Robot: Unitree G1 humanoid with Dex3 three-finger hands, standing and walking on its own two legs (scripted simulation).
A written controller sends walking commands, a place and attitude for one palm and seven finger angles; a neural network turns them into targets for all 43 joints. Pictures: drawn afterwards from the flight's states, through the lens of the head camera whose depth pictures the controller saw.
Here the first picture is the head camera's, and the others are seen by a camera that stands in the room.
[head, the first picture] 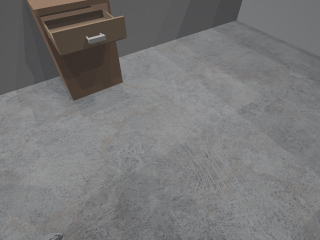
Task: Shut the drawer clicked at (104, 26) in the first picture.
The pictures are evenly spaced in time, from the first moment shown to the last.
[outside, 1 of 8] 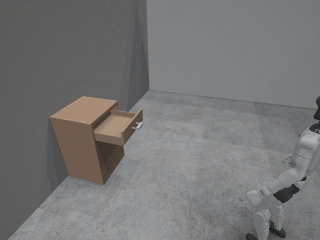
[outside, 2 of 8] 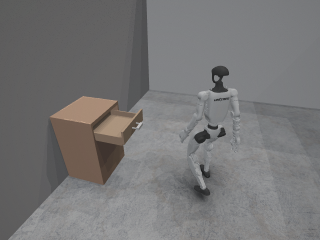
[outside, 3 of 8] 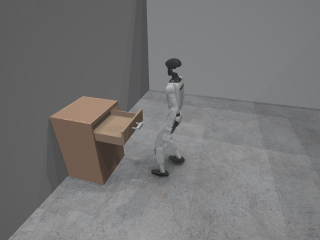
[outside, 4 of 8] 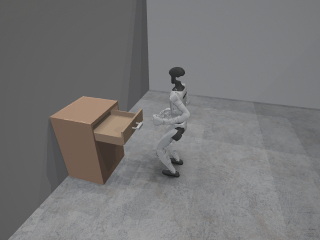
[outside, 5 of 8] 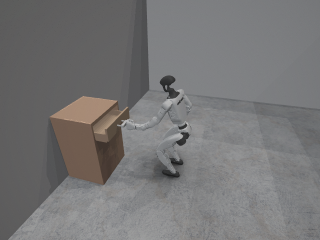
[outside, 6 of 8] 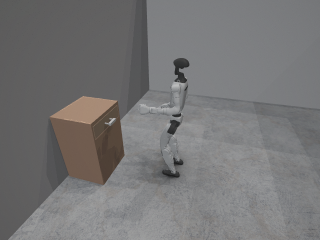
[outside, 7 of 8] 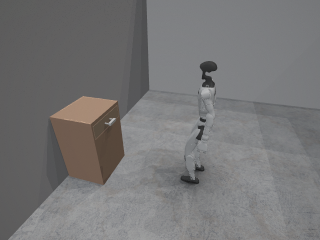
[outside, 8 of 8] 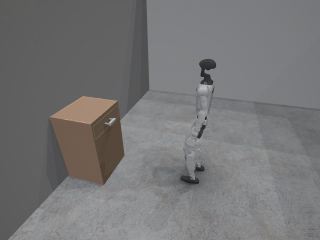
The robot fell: no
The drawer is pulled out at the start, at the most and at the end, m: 0.30 0.30 0.00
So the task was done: yes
